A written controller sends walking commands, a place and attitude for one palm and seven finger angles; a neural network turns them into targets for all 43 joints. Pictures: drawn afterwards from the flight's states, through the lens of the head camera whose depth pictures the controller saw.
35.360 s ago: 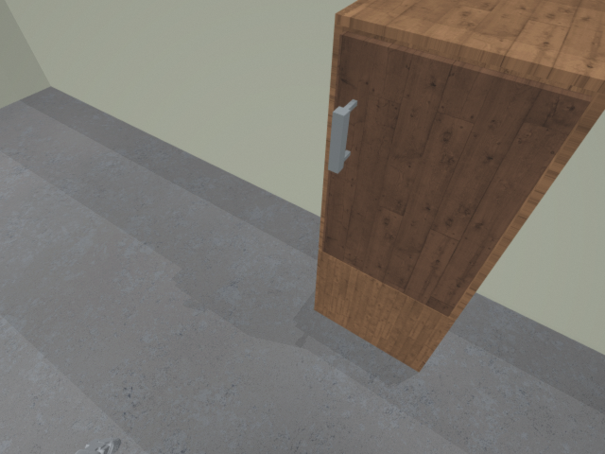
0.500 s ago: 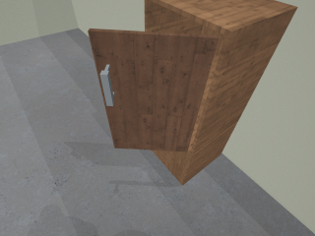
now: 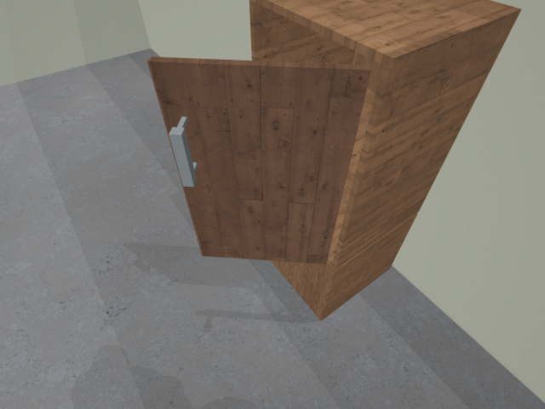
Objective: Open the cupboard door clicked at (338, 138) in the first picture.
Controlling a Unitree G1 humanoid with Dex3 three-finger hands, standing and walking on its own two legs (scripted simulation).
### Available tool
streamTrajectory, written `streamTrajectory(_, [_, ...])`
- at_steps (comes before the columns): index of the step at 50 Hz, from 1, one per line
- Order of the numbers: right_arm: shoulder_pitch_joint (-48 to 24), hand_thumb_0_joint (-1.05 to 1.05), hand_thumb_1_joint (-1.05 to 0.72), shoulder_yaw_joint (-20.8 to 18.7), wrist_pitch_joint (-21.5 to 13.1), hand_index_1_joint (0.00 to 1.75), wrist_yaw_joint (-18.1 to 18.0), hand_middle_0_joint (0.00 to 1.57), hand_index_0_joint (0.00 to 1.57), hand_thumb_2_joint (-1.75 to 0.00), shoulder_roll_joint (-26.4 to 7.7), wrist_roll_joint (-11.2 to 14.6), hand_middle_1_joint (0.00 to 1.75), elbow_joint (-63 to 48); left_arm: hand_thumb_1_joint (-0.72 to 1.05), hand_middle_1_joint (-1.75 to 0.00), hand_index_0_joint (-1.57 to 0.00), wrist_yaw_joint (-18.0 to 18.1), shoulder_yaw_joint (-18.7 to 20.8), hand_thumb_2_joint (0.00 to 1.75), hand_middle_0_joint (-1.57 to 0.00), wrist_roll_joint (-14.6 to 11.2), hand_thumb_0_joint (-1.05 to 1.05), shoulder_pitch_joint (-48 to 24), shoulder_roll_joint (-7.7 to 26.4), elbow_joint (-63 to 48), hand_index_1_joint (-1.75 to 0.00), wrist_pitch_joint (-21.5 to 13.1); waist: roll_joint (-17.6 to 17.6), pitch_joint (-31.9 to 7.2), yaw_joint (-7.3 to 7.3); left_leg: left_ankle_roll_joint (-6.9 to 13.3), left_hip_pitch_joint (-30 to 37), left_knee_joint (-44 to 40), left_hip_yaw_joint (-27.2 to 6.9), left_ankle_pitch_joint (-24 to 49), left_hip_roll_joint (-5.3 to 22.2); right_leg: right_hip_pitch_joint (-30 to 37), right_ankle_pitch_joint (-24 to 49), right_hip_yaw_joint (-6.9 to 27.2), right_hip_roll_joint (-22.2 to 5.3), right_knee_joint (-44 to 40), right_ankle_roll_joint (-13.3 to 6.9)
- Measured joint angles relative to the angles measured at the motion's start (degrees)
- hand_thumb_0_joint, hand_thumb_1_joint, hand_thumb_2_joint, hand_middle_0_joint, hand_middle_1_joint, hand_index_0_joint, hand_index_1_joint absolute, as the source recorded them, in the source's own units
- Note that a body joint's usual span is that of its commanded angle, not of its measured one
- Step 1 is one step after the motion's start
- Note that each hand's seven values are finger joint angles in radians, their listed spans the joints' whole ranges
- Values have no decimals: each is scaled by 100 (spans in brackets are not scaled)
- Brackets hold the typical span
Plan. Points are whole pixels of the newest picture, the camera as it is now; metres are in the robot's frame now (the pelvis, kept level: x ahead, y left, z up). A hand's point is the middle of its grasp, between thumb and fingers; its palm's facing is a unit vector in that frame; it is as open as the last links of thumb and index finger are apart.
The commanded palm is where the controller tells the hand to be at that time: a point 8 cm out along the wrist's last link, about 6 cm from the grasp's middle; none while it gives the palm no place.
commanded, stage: come to a stop and stand still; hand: left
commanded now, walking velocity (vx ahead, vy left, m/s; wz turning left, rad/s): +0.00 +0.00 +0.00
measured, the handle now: (186, 152) +0.56 +0.21 +0.06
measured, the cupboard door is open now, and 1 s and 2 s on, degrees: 50 50 50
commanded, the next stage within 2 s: look again from close up in 0.22 s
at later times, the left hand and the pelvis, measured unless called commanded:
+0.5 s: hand out of the picture +0.01 +0.17 -0.18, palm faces +0.04 -0.98 -0.19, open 7.3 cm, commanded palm none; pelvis +0.01 +0.00 +0.00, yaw +0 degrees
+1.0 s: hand out of the picture +0.09 +0.20 -0.12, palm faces +0.22 -0.95 -0.23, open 7.3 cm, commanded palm +0.11 +0.23 -0.06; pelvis +0.01 +0.01 -0.01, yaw +1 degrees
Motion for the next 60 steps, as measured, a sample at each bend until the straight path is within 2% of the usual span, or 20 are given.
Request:
streamTrajectory(15, [153, 1, -91, 21, -46, 30, -36, 20, 19, -90, 204, 2, 30, 299, 93, -30, -20, 68, 49, 90, -20, -12, 1, -158, 75, 52, -30, -30, -75, -4, -38, -61, 84, -37, -42, -34, 62, 94, -49, -46, 59, -38, -47])
streamTrajectory(45, [18, 1, -91, 43, -93, 30, -72, 20, 19, -90, 246, 28, 30, 262, 92, -30, -20, 99, 9, 90, -20, 17, 1, 57, -88, 143, -30, -34, -115, -15, 59, 32, 135, -69, -8, -56, -12, 134, -59, -1, -7, -58, 61])
streamTrajectory(46, [110, 1, -91, 79, -124, 30, -80, 20, 19, -90, 226, 86, 30, -20, 93, -30, -20, 158, 5, 90, -20, -186, 2, 332, -47, -704, -30, 391, -114, 22, 54, 32, 84, 29, 6, -99, -11, 78, -86, 13, -11, 34, 64])
streamTrajectory(47, [263, 1, -91, 123, -343, 30, -155, 20, 20, -90, 190, 126, 30, -321, 95, -30, -20, 247, 38, 90, -20, -344, 4, 685, 52, -1750, -30, 675, -127, 17, 80, 30, 60, 72, 37, -129, -35, -2, -146, 48, -38, 170, 48])
streamTrajectory(48, [409, 2, -92, 108, -607, 30, -231, 21, 20, -90, 123, 179, 30, -558, 96, -31, -21, 368, 44, 89, -20, -488, 5, 975, 149, -2617, -30, 634, -128, -50, 77, 27, 4, 107, 46, -148, -80, -124, -267, 80, -81, 352, 35])
streamTrajectory(51, [564, 3, -93, 33, -1286, 30, -308, 21, 20, -90, -161, 331, 30, -1144, 94, -32, -20, 524, 92, 88, -20, -858, 6, 1197, 284, -4418, -32, 278, 5, -244, -40, 65, -330, 447, -74, -261, -177, -405, -430, 38, -189, 703, 78])
streamTrajectory(54, [317, 3, -93, -42, -1638, 30, -255, 21, 20, -90, -444, 248, 30, -1685, 89, -35, -20, 279, 269, 87, -20, -975, 5, 773, 273, -5280, -34, -533, 97, -476, -169, 76, -947, 1030, -159, -467, -159, -900, -565, -44, -210, 1078, 78])
streamTrajectory(56, [64, 3, -92, -129, -1758, 30, -146, 21, 20, -90, -538, 182, 30, -2075, 85, -37, -20, -144, 443, 85, -20, -1082, 4, 388, 220, -5444, -37, -1311, 17, -671, -183, 50, -1477, 1503, -116, -647, -125, -1437, -702, 4, -195, 1508, 40])
streamTrajectory(58, [-223, 2, -92, -234, -1794, 30, 12, 21, 20, -90, -584, 138, 30, -2477, 80, -39, -20, -769, 605, 84, -20, -1231, 3, 155, 134, -5472, -39, -2134, -100, -810, -188, 16, -1983, 2035, -51, -878, -56, -1965, -861, 64, -152, 1993, -6])
streamTrajectory(60, [-491, 2, -91, -329, -1749, 30, 161, 21, 20, -90, -633, 126, 30, -2890, 75, -42, -21, -1433, 723, 82, -20, -1288, 2, 136, 99, -5455, -42, -2773, -180, -885, -200, 11, -2400, 2544, -10, -1124, 13, -2400, -1049, 99, -107, 2464, -45])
